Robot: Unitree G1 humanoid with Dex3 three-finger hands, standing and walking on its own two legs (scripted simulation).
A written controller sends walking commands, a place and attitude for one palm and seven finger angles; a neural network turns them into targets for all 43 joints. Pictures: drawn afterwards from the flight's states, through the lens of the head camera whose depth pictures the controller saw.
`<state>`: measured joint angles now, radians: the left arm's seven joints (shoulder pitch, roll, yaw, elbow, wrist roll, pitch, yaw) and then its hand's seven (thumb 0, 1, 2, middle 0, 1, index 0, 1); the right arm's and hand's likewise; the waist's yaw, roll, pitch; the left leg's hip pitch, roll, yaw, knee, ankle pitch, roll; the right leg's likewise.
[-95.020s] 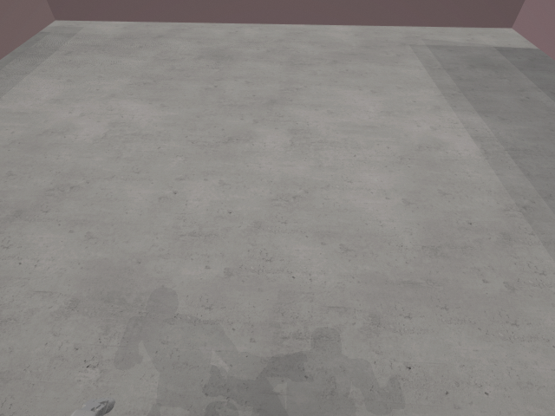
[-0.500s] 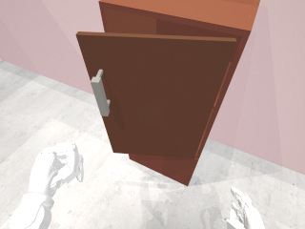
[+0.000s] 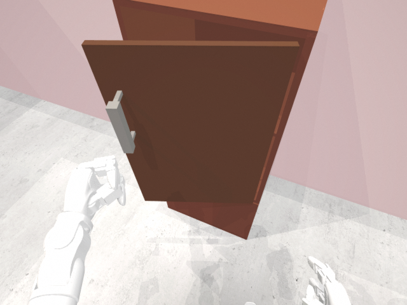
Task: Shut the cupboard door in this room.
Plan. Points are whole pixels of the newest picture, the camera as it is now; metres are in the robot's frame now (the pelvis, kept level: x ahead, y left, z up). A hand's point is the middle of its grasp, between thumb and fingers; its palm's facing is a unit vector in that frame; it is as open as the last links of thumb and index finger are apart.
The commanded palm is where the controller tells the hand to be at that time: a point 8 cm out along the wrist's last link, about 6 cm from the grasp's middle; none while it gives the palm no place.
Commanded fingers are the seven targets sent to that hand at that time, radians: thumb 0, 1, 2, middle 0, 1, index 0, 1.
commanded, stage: bring the fist close to the handle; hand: left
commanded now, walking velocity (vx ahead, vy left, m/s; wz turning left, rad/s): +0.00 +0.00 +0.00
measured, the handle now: (124, 122) +0.48 +0.20 +0.09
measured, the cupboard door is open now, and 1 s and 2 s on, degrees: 22 22 8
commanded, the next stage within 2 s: push the door shut along its arc in 0.94 s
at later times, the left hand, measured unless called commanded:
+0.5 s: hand (129, 155) +0.38 +0.17 +0.10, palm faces +0.02 -1.00 -0.04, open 3.1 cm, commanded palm +0.36 +0.22 +0.09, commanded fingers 0.00 0.90 0.90 -1.30 -1.50 -1.30 -1.50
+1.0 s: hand (129, 149) +0.39 +0.17 +0.10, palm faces +0.01 -1.00 -0.03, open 3.2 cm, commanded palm +0.36 +0.22 +0.09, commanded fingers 0.00 0.90 0.90 -1.30 -1.50 -1.30 -1.50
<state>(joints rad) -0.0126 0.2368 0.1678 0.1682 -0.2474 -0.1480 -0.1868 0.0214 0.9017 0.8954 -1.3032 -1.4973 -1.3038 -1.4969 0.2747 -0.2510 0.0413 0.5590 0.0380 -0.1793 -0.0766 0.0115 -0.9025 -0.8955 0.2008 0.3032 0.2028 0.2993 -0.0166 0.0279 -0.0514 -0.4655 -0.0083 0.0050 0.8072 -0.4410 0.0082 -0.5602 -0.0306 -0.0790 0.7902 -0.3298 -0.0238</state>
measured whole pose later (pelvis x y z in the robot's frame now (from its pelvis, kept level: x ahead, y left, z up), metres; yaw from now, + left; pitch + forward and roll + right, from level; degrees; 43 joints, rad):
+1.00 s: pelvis -0.01 +0.00 +0.00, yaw -1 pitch +8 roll +0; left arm -0.43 0.27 0.23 0.66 -0.20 -0.31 -0.17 0.02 0.90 0.90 -1.30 -1.50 -1.30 -1.50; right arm 0.31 -0.26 0.01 0.62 0.04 -0.06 -0.06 0.01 -0.90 -0.90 0.20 0.30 0.20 0.30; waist -0.04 0.02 -0.06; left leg -0.51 0.00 0.02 0.78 -0.41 0.01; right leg -0.61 -0.02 -0.06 0.76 -0.29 -0.03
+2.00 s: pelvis -0.01 +0.01 -0.02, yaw -1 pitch +17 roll -1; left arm -1.02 0.46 0.26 1.23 -0.13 -0.32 -0.36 0.02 0.90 0.90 -1.30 -1.50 -1.30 -1.50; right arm 0.37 -0.29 0.04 0.65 0.02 -0.04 -0.05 0.00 -0.90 -0.90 0.20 0.30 0.20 0.30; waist -0.19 0.02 -0.05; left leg -0.76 0.00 0.01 0.92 -0.45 0.02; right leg -0.84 -0.03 -0.07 0.85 -0.30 -0.01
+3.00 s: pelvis -0.02 +0.01 -0.05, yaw +0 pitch +25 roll -3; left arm -1.42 0.59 0.13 1.40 -0.09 -0.19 -0.43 -0.02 0.93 1.06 -1.30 -1.50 -1.30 -1.50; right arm 0.42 -0.27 0.05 0.73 -0.02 -0.07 -0.05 0.00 -0.90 -0.89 0.20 0.30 0.21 0.30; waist -0.27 0.03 -0.07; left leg -1.03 0.00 -0.04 1.09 -0.49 0.02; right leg -1.07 -0.02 -0.12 0.96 -0.33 -0.02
